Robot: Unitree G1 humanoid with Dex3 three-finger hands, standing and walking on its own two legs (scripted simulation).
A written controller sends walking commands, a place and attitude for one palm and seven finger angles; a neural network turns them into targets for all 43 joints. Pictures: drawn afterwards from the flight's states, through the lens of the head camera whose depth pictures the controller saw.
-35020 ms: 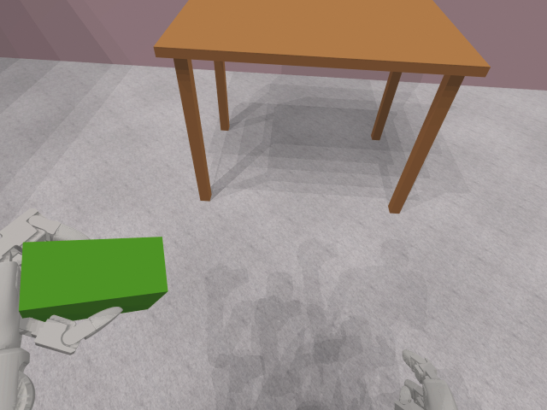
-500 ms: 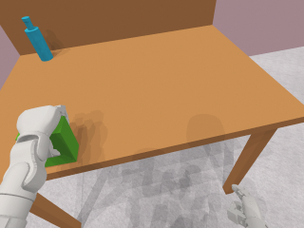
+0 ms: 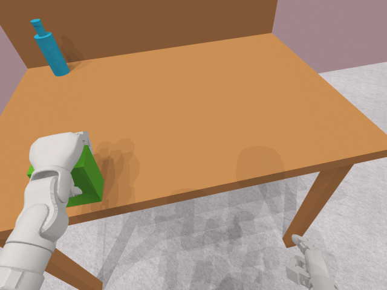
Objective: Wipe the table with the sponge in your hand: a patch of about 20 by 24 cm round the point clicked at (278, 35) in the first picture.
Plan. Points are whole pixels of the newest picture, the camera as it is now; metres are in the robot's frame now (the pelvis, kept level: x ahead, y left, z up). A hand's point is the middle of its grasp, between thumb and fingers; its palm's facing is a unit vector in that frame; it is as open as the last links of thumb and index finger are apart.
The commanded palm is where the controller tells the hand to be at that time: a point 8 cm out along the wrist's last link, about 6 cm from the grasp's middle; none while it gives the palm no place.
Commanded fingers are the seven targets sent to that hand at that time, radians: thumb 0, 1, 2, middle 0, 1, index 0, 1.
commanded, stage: wipe forward along the first lane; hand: left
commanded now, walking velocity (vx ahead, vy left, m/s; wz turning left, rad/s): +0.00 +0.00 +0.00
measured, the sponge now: (74, 183) +0.28 +0.33 +0.05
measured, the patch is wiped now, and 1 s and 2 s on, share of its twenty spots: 0.10 0.20 0.35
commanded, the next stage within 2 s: slide across to the middle lane in 1.64 s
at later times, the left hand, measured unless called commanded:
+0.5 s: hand (73, 150) +0.34 +0.34 +0.10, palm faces -0.08 +0.03 -1.00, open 10.1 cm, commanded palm +0.32 +0.34 +0.14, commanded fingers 0.00 0.10 1.30 -1.20 -1.60 -1.20 -1.60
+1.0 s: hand (72, 134) +0.38 +0.37 +0.10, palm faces -0.12 +0.07 -0.99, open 10.1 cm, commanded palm +0.37 +0.37 +0.14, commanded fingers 0.00 0.10 1.30 -1.20 -1.60 -1.20 -1.60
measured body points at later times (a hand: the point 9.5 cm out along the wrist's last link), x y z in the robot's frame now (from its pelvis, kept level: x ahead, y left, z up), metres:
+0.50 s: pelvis +0.00 -0.01 +0.00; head +0.02 -0.04 +0.44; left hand +0.34 +0.33 +0.16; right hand +0.18 -0.26 -0.12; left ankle -0.04 +0.13 -0.74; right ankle +0.05 -0.12 -0.74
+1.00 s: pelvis -0.01 +0.00 -0.01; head +0.04 -0.02 +0.44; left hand +0.39 +0.36 +0.16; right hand +0.09 -0.28 -0.14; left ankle -0.04 +0.13 -0.74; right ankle +0.05 -0.12 -0.74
